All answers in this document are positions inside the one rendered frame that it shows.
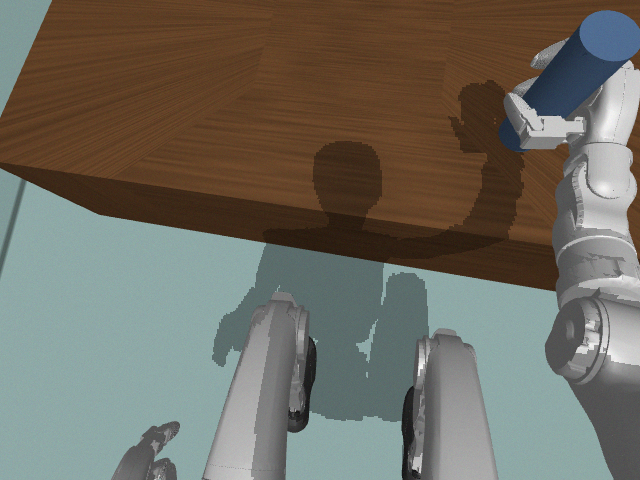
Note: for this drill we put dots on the right robot foot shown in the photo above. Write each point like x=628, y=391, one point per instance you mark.
x=408, y=436

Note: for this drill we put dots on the can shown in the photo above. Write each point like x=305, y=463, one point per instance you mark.
x=600, y=46

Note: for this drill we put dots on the left robot foot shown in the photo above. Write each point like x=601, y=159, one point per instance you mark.
x=297, y=421

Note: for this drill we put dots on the right robot hand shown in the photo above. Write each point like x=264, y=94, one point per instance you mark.
x=607, y=115

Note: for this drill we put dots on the right robot arm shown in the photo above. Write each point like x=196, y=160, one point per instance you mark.
x=595, y=339

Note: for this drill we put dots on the left robot hand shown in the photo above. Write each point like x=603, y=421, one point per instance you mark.
x=138, y=462

